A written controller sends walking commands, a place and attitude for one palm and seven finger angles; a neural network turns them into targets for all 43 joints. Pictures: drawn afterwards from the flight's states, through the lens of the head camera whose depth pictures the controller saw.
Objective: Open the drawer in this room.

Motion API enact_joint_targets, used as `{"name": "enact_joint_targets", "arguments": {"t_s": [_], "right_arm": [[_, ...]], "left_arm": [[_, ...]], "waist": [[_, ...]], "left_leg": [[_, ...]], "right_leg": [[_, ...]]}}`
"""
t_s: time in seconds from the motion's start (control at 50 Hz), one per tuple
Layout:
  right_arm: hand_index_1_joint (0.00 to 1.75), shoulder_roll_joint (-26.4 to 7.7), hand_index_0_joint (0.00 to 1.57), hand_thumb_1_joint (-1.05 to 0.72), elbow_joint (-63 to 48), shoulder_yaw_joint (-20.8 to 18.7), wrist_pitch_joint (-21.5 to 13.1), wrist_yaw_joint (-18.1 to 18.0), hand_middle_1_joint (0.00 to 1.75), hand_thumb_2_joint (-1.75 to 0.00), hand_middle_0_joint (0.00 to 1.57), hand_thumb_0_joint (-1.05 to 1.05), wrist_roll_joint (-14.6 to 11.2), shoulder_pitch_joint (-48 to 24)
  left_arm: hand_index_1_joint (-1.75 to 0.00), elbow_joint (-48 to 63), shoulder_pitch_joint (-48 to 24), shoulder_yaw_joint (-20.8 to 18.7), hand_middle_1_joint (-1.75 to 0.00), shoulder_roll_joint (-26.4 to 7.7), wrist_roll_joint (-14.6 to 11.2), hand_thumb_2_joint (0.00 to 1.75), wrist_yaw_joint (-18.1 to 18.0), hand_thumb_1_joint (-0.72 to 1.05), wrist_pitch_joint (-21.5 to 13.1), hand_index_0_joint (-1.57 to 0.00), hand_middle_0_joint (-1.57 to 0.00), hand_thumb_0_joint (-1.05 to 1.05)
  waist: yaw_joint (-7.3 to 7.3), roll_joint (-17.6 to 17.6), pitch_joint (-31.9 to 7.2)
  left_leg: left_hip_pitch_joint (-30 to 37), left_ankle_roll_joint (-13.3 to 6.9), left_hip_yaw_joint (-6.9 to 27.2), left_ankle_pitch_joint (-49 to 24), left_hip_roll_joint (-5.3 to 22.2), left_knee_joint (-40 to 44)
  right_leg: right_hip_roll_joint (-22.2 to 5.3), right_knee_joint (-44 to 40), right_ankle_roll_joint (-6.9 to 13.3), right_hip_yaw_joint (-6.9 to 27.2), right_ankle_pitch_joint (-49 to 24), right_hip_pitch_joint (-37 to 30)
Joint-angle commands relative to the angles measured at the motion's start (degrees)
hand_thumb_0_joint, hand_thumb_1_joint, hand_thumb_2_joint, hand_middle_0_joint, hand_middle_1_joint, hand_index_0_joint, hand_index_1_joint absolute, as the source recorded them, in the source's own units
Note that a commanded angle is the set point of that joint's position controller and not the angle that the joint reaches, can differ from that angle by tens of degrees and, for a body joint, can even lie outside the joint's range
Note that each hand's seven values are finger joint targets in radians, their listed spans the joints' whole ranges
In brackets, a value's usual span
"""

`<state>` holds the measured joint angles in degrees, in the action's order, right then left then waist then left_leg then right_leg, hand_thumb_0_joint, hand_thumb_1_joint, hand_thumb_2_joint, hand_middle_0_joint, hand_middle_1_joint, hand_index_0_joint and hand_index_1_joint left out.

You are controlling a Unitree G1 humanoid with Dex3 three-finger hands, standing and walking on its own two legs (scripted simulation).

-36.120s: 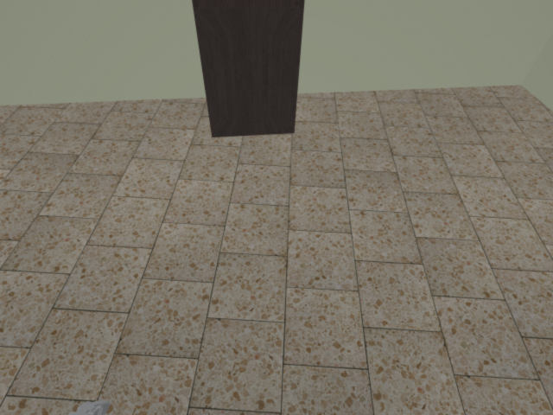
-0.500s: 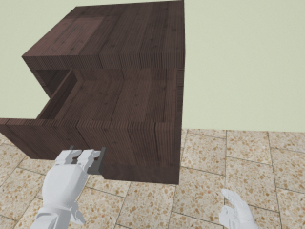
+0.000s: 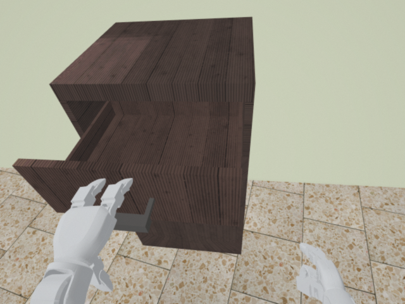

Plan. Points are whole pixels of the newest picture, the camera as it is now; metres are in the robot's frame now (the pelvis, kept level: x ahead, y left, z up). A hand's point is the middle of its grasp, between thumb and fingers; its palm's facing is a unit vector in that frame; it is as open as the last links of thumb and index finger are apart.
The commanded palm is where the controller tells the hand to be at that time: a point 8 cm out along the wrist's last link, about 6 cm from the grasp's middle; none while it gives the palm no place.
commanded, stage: lift the hand off the handle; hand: left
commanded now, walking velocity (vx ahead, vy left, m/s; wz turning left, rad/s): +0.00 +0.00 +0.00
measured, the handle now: (127, 211) +0.27 +0.20 +0.05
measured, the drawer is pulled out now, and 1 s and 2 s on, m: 0.22 0.22 0.22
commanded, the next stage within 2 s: draw the hand back to the body in 0.78 s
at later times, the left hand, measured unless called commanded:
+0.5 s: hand (91, 214) +0.20 +0.20 +0.16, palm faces +0.15 -0.16 -0.98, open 16.2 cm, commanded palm +0.17 +0.20 +0.23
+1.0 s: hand (87, 201) +0.21 +0.20 +0.18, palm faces +0.14 -0.12 -0.98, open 16.2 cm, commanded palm +0.17 +0.21 +0.25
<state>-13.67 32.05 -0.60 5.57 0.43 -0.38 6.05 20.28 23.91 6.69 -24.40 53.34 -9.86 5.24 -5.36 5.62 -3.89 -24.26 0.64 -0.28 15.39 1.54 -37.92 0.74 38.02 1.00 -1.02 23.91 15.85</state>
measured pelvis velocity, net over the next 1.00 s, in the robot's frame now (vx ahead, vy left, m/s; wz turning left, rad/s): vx -0.01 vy -0.01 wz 0.01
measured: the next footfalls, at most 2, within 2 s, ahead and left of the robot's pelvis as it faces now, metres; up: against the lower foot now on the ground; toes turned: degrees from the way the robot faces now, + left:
none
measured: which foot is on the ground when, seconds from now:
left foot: down 0.00-1.00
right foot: down 0.00-1.00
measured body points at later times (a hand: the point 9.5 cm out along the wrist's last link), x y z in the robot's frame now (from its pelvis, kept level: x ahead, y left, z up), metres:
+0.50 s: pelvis +0.00 +0.00 +0.01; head -0.02 -0.04 +0.46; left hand +0.19 +0.21 +0.21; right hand +0.25 -0.18 -0.06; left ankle +0.05 +0.13 -0.72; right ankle -0.04 -0.11 -0.72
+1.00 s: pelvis -0.01 -0.01 +0.01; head -0.02 -0.06 +0.46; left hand +0.20 +0.21 +0.23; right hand +0.24 -0.19 -0.06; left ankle +0.05 +0.13 -0.72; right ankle -0.04 -0.11 -0.72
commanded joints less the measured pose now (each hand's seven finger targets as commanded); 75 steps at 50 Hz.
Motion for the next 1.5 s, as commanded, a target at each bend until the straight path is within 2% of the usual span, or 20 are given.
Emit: {"name": "enact_joint_targets", "arguments": {"t_s": [0.0, 0.18, 0.26, 0.28, 0.36, 0.42, 0.46, 0.66, 0.7, 0.76, 0.78, 0.92, 0.96, 1.02, 1.26, 1.28, 1.36, 1.44, 1.46, 1.48], "right_arm": [[0.3, -3.5, 0.2, -0.9, -10.2, -0.6, -3.3, -0.1, 0.3, -0.9, 0.2, 0.0, -0.6, -10.7], [0.3, -3.4, 0.2, -0.9, -10.3, 0.6, -2.7, 1.2, 0.3, -0.9, 0.2, 0.0, -1.1, -12.1], [0.3, -4.0, 0.2, -0.9, -10.3, 1.1, -2.1, 1.1, 0.3, -0.9, 0.2, 0.0, -2.1, -15.0], [0.3, -3.7, 0.2, -0.9, -10.4, 1.3, -1.9, 1.2, 0.3, -0.9, 0.2, 0.0, -1.7, -13.8], [0.3, -4.3, 0.2, -0.9, -11.3, 1.4, -2.2, 1.2, 0.3, -0.9, 0.2, 0.0, -2.4, -15.6], [0.3, -4.2, 0.2, -0.9, -11.4, 1.0, -1.8, 1.6, 0.3, -0.9, 0.2, 0.0, -1.9, -14.0], [0.3, -4.3, 0.2, -0.9, -12.0, 1.3, -2.6, 1.5, 0.3, -0.9, 0.2, 0.0, -2.6, -15.8], [0.3, -4.5, 0.2, -0.9, -11.3, 1.5, -2.9, 2.0, 0.3, -0.9, 0.2, 0.0, -3.3, -17.9], [0.3, -4.1, 0.2, -0.9, -10.5, 1.9, -2.5, 2.2, 0.3, -0.9, 0.2, 0.0, -3.1, -16.1], [0.3, -5.0, 0.2, -0.9, -11.1, 1.7, -2.6, 2.0, 0.3, -0.9, 0.2, 0.0, -3.4, -17.9], [0.3, -4.6, 0.2, -0.9, -11.0, 2.3, -2.2, 2.0, 0.3, -0.9, 0.2, 0.0, -2.7, -16.9], [0.3, -4.9, 0.2, -0.9, -10.4, 1.9, -2.9, 1.1, 0.3, -0.9, 0.2, 0.0, -2.2, -15.0], [0.3, -5.3, 0.2, -0.9, -10.3, 1.8, -3.7, 0.8, 0.3, -0.9, 0.2, 0.0, -2.7, -15.9], [0.3, -5.3, 0.2, -0.9, -10.4, 1.5, -3.4, 0.9, 0.3, -0.9, 0.2, 0.0, -2.4, -14.1], [0.3, -6.1, 0.2, -0.9, -11.5, 1.0, -4.3, 0.3, 0.3, -0.9, 0.2, 0.0, -2.7, -13.8], [0.3, -5.4, 0.2, -0.9, -11.8, 1.3, -4.1, 0.4, 0.3, -0.9, 0.2, 0.0, -2.1, -12.4], [0.3, -6.1, 0.2, -0.9, -12.0, 0.9, -4.4, 0.4, 0.3, -0.9, 0.2, 0.0, -2.9, -13.5], [0.3, -6.2, 0.2, -0.9, -12.2, 1.0, -3.4, 0.3, 0.3, -0.9, 0.2, 0.0, -2.2, -11.4], [0.3, -6.4, 0.2, -0.9, -12.2, 1.1, -3.9, 0.2, 0.3, -0.9, 0.2, 0.0, -2.8, -13.1], [0.3, -1.0, 0.2, -0.9, -14.0, 1.7, -8.2, -1.5, 0.3, -0.9, 0.2, 0.0, -2.5, -7.0]], "left_arm": [[-0.3, 16.2, -11.3, -5.8, -0.3, -7.9, 0.1, 0.3, -1.0, -0.5, -1.5, -0.15, -0.15, 0.0], [-0.3, 18.3, -8.6, -7.1, -0.3, -8.6, -1.0, 0.3, 2.0, -0.5, 1.1, -0.15, -0.15, 0.0], [-0.3, 18.1, -11.1, -10.9, -0.3, -12.8, -2.4, 0.3, 4.1, -0.5, 3.4, -0.15, -0.15, 0.0], [-0.3, 18.6, -11.1, -7.8, -0.3, -10.2, -2.4, 0.3, 5.1, -0.5, 3.7, -0.15, -0.15, 0.0], [-0.3, 23.8, -12.0, -12.3, -0.3, -14.8, -4.7, 0.3, 7.3, -0.5, 3.6, -0.15, -0.15, 0.0], [-0.3, 24.8, -9.3, -8.8, -0.3, -11.2, -5.0, 0.3, 8.6, -0.5, 2.8, -0.15, -0.15, 0.0], [-0.3, 27.3, -12.8, -12.5, -0.3, -14.9, -5.8, 0.3, 8.3, -0.5, 2.7, -0.15, -0.15, 0.0], [-0.3, 26.7, -20.3, -14.2, -0.3, -17.4, -7.5, 0.3, 10.2, -0.5, 5.7, -0.15, -0.15, 0.0], [-0.3, 21.6, -18.3, -9.8, -0.3, -13.0, -7.2, 0.3, 11.7, -0.5, 6.5, -0.15, -0.15, 0.0], [-0.3, 23.2, -17.4, -15.6, -0.3, -18.7, -8.1, 0.3, 12.5, -0.5, 6.5, -0.15, -0.15, 0.0], [-0.3, 21.5, -17.4, -12.0, -0.3, -15.7, -7.1, 0.3, 13.2, -0.5, 6.7, -0.15, -0.15, 0.0], [-0.3, 20.3, -18.1, -15.5, -0.3, -17.8, -8.3, 0.3, 12.6, -0.5, 3.7, -0.15, -0.15, 0.0], [-0.3, 21.6, -18.5, -20.9, -0.3, -22.6, -9.3, 0.3, 11.9, -0.5, 3.1, -0.15, -0.15, 0.0], [-0.3, 20.7, -15.6, -16.8, -0.3, -17.7, -9.7, 0.3, 12.2, -0.5, 2.5, -0.15, -0.15, 0.0], [-0.3, 26.3, -10.5, -24.9, -0.3, -24.2, -11.3, 0.3, 10.5, -0.5, 0.7, -0.15, -0.15, 0.0], [-0.3, 25.0, -9.2, -21.8, -0.3, -21.1, -11.0, 0.3, 10.9, -0.5, 0.6, -0.15, -0.15, 0.0], [-0.3, 27.4, -8.0, -23.8, -0.3, -22.4, -12.5, 0.3, 10.7, -0.5, 0.3, -0.15, -0.15, 0.0], [-0.3, 26.5, -5.3, -23.0, -0.3, -22.0, -11.2, 0.3, 11.0, -0.5, 0.4, -0.15, -0.15, 0.0], [-0.3, 27.1, -5.8, -25.7, -0.3, -24.3, -12.1, 0.3, 10.6, -0.5, 0.6, -0.15, -0.15, 0.0], [-0.3, 29.9, -13.0, -20.3, -0.3, 3.0, -51.6, 0.32, 8.3, -0.47, -6.3, -0.15, -0.15, 0.0]], "waist": [[0.74, -2.6, -6.3], [-0.33, -3.6, -6.2], [-0.62, -3.2, -4.8], [-0.77, -2.4, -6.2], [-0.36, -2.1, -6.3], [-0.47, -1.5, -5.0], [-0.24, -1.2, -4.6], [-0.99, 0.1, -6.0], [-0.46, -4.1, -3.9], [-0.93, -3.9, -4.5], [-1.26, -3.8, -5.0], [-0.98, -4.3, -4.2], [-1.07, -2.7, -5.0], [-0.64, -3.5, -3.7], [-1.0, -1.2, -5.7], [-1.23, -2.0, -5.5], [-0.45, 0.0, -4.8], [-0.78, -3.8, -5.1], [-0.69, -1.6, -4.6], [5.65, -6.7, -1.1]], "left_leg": [[15.5, -2.6, -0.5, -8.5, -1.2, 4.7], [16.3, -2.2, -0.6, -11.3, -0.8, 7.2], [16.5, -2.0, -0.4, -10.7, -0.6, 8.9], [16.7, -2.2, -0.6, -11.6, -1.0, 9.0], [18.0, -2.1, -0.6, -13.4, -0.8, 9.1], [18.3, -2.2, -0.6, -13.6, -0.9, 9.5], [18.3, -1.9, -0.5, -12.1, -0.3, 9.6], [18.3, -1.8, -0.4, -12.3, -1.1, 10.7], [17.5, -1.7, -0.6, -11.6, -1.2, 11.2], [16.8, -1.9, -0.9, -10.8, -1.2, 11.0], [16.5, -2.1, -1.0, -11.3, -1.8, 10.9], [17.6, -2.1, -0.9, -10.6, -1.9, 10.2], [17.6, -2.0, -0.9, -10.9, -1.6, 9.8], [17.6, -2.1, -1.1, -11.7, -2.0, 9.4], [17.4, -1.9, -0.8, -11.9, -1.6, 8.2], [16.8, -2.1, -0.8, -12.5, -2.1, 7.9], [17.3, -1.8, -0.6, -12.7, -1.3, 8.0], [16.8, -2.0, -0.3, -12.7, -1.2, 8.5], [16.3, -1.8, -0.3, -11.9, -0.9, 8.2], [22.9, -3.2, -0.5, -7.1, -0.3, 8.8]], "right_leg": [[0.6, -10.0, 0.5, -0.9, -11.2, 7.9], [0.6, -11.6, 0.3, -1.5, -14.1, 3.9], [0.6, -12.8, 0.3, -0.6, -14.6, 1.4], [0.4, -12.6, 0.1, -1.2, -15.0, 0.9], [0.2, -13.3, -0.1, -0.5, -18.8, -1.2], [0.4, -14.2, -0.2, -1.3, -16.9, 0.0], [0.4, -14.2, -0.1, -0.7, -15.6, 0.1], [0.2, -14.2, -0.1, -0.2, -16.5, -2.5], [0.0, -15.1, -0.7, -0.9, -14.8, -0.8], [0.1, -14.9, -0.6, 0.2, -16.0, -2.7], [-0.1, -14.7, -0.7, -0.2, -16.1, -2.5], [-0.2, -16.1, -1.0, -0.2, -14.9, -1.1], [-0.4, -15.5, -0.8, 0.7, -16.8, -2.2], [-0.4, -15.8, -1.2, -0.2, -17.4, -0.6], [-0.6, -14.0, -0.9, -0.3, -19.5, -1.5], [-0.6, -14.0, -1.1, -1.1, -19.5, -1.0], [-0.4, -13.6, -1.0, -1.2, -19.6, -0.4], [-0.5, -13.7, -1.4, -2.1, -18.2, 0.3], [-0.1, -13.4, -1.0, -1.6, -18.1, -0.1], [0.7, -14.8, -0.1, -2.9, -16.9, 1.0]]}}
